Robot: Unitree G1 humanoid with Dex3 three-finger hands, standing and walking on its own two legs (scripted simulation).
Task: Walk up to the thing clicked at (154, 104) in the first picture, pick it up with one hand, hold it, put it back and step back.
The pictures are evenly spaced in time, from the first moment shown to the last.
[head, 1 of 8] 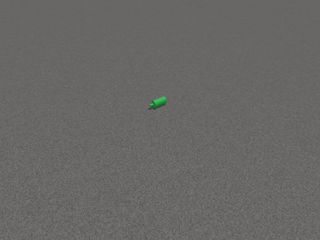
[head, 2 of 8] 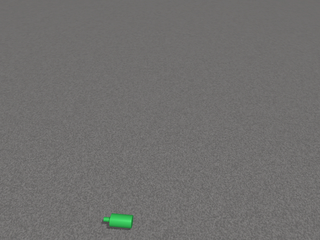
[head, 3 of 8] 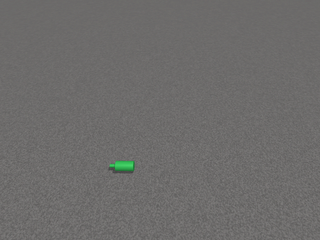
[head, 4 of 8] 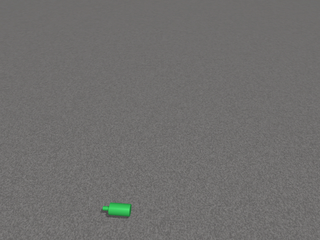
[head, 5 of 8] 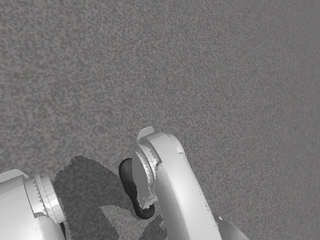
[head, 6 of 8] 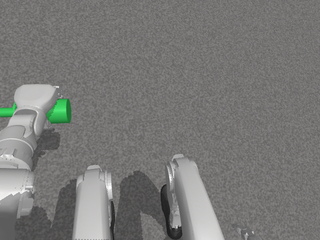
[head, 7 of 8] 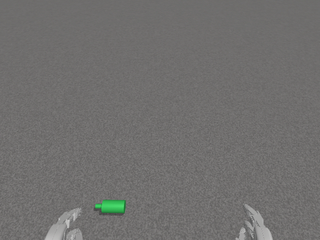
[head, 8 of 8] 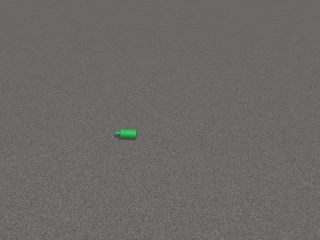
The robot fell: no
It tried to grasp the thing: yes
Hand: left
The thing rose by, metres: 0.69
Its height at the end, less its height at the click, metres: +0.00
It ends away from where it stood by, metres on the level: 0.01
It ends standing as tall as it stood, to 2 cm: yes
